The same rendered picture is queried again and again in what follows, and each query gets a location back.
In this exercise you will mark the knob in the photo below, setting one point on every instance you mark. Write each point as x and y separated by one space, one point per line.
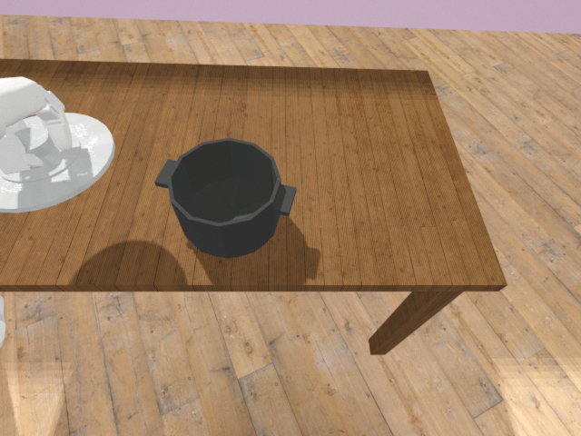
37 140

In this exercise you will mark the pot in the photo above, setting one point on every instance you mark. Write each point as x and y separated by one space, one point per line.
227 196

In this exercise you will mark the robot left hand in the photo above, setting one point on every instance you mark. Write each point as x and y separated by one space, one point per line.
19 98

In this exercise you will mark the lid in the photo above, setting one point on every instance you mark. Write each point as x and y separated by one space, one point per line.
65 173

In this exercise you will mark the table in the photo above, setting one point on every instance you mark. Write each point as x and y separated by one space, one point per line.
383 202

